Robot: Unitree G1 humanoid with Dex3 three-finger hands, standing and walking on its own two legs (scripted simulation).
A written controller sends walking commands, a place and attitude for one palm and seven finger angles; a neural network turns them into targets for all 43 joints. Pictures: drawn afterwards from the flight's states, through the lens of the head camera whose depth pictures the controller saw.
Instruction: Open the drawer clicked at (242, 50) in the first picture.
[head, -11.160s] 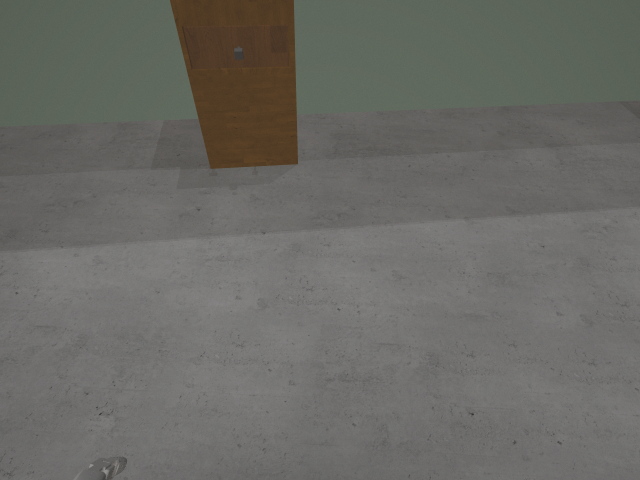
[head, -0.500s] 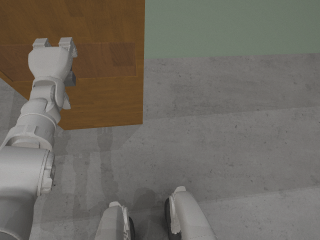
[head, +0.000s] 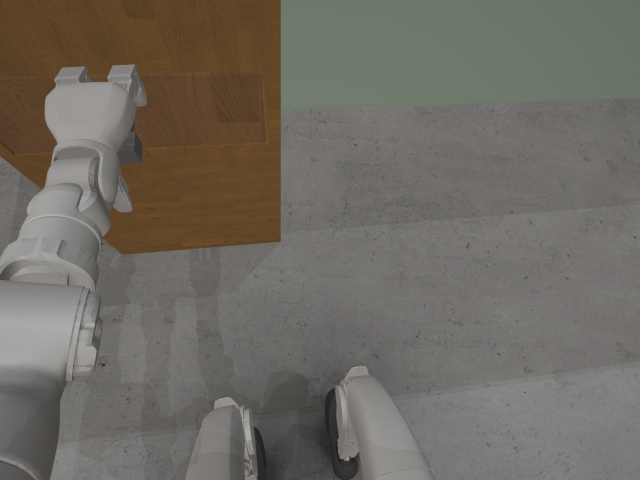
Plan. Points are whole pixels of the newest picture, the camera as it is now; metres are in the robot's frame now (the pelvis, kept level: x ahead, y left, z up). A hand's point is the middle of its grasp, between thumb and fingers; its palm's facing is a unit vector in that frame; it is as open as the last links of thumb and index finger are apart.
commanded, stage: move the hooked fingers above the handle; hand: left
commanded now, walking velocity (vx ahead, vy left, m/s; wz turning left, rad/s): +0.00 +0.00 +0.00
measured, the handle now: (127, 137) +0.59 +0.20 -0.07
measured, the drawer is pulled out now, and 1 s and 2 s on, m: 0.00 0.00 0.00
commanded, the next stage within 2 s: lower the fingers behind the handle in 0.16 s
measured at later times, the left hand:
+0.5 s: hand (118, 144) +0.55 +0.19 -0.02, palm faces -0.10 -0.03 -1.00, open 13.8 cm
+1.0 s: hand (134, 157) +0.55 +0.18 -0.05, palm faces -0.05 +0.00 -1.00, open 13.8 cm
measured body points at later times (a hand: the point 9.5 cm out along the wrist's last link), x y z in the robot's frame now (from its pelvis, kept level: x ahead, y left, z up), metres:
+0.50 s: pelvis +0.00 +0.00 +0.00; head +0.18 +0.01 +0.42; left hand +0.55 +0.19 +0.03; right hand -0.02 -0.27 -0.12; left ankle +0.01 +0.10 -0.62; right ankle +0.06 -0.12 -0.62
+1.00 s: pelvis -0.01 +0.00 -0.03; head +0.18 +0.00 +0.38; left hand +0.54 +0.18 +0.00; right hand -0.01 -0.27 -0.15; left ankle +0.01 +0.10 -0.62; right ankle +0.06 -0.12 -0.62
